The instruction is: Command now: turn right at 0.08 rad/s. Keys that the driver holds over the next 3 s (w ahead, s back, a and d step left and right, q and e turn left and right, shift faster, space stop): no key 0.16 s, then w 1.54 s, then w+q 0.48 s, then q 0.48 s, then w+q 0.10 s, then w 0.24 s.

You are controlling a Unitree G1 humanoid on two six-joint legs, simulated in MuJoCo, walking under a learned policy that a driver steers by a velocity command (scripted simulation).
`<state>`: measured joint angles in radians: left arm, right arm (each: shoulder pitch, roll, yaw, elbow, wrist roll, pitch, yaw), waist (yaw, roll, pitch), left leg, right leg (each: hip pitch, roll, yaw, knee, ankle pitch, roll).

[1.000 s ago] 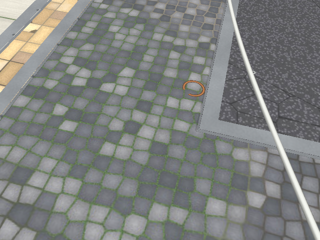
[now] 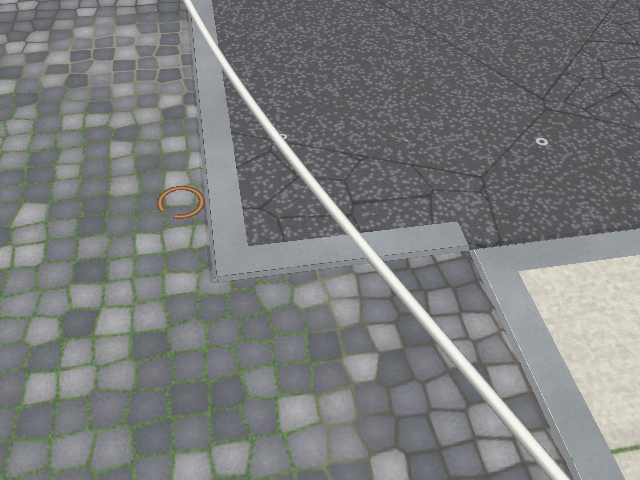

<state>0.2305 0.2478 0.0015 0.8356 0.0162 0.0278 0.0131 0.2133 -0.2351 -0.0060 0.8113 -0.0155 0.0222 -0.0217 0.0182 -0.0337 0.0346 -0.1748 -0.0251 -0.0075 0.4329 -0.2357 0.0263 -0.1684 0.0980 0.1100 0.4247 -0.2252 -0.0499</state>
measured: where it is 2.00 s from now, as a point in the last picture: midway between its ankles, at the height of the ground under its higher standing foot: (334, 332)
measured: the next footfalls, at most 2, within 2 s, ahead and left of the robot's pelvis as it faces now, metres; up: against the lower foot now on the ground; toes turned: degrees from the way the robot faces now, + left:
right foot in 0.48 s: +0.11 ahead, -0.11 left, +0.00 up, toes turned -1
left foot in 0.94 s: +0.46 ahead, +0.05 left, +0.00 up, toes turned +4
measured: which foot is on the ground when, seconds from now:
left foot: down 0.00-0.48, up 0.50-0.92, down 0.94-1.00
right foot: down 0.00-0.22, up 0.24-0.46, down 0.48-0.94, up 0.96-1.00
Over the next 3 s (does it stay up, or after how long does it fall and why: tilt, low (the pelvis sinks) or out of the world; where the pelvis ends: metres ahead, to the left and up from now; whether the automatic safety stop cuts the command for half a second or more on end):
stays up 1.18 0.06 0.00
